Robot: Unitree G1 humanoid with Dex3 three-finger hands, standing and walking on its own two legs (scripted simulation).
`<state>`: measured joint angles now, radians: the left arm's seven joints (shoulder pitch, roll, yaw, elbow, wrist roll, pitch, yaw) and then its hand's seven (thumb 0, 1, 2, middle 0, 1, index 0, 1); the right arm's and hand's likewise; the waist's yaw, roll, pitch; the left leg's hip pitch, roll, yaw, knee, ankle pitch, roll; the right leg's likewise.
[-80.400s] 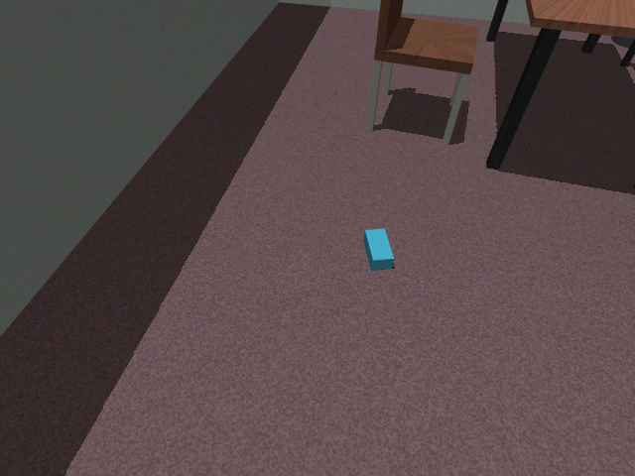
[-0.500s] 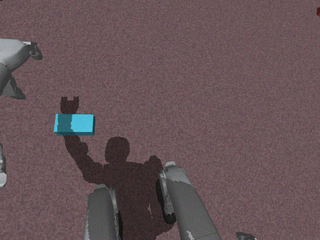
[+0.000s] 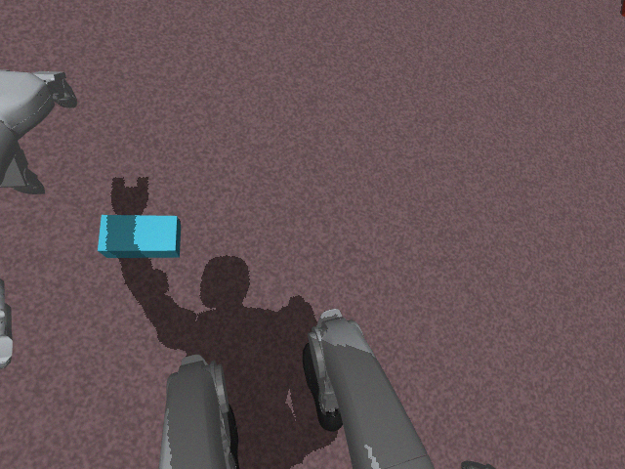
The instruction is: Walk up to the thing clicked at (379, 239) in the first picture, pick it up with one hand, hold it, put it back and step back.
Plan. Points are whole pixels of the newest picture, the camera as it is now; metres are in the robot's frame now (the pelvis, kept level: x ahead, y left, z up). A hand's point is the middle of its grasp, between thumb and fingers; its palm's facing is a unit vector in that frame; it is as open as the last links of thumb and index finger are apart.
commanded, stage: go down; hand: left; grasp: from above
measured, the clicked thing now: (142, 237) +0.57 +0.21 -0.53
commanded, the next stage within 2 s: withdraw in 0.14 s
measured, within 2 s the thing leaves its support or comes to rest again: neither
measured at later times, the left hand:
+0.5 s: hand (35, 174) +0.51 +0.23 -0.07, palm faces -0.48 +0.00 -0.88, open 13.3 cm
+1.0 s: hand (85, 200) +0.53 +0.22 -0.19, palm faces -0.47 +0.04 -0.88, open 15.3 cm
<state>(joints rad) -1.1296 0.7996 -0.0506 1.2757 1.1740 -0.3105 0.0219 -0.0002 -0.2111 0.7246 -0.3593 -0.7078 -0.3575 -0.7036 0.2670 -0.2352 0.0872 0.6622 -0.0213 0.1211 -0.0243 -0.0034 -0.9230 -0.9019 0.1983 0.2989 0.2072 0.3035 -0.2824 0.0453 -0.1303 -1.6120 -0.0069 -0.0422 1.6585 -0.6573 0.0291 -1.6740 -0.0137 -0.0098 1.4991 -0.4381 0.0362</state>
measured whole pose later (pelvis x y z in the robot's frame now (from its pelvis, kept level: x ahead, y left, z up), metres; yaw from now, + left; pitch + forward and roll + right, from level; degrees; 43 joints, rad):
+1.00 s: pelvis -0.02 +0.00 -0.09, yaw +0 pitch +39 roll -6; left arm -1.23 0.80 -0.07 1.44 1.27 -0.28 0.13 0.00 -0.58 0.55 -0.16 -0.82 -0.17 -0.80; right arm 0.23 -0.25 0.09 0.65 -0.05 0.10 0.01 0.00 -0.91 -0.90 0.20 0.30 0.21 0.30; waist -0.34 0.02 -0.13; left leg -1.93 -0.03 -0.05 1.95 -0.70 0.03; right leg -2.00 -0.02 -0.01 1.78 -0.47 0.04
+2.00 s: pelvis -0.03 -0.01 -0.23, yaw -6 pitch +35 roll -13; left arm -1.31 0.93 -0.03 1.61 1.27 -0.11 0.44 0.00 -0.10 0.66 -0.27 -0.54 -0.32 -0.54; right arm 0.20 -0.34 0.27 0.58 -0.14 -0.09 0.15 0.00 -0.91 -0.89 0.20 0.30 0.21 0.30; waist -0.51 -0.04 0.12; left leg -2.30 -0.05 -0.17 2.45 -0.77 0.01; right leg -2.33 -0.03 -0.10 2.18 -0.47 0.06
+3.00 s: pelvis -0.05 -0.01 -0.17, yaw +0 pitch +38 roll -8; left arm -1.33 0.86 -0.05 1.25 1.18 -0.06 0.06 0.00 -0.08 0.69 -0.39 -0.57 -0.40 -0.57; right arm 0.30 -0.29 0.18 0.56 -0.07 0.18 0.02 0.00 -0.90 -0.89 0.20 0.30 0.21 0.30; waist -0.40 -0.01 -0.02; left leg -2.21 -0.07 -0.08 2.21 -0.66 0.02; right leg -2.24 -0.05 -0.03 2.00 -0.43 0.04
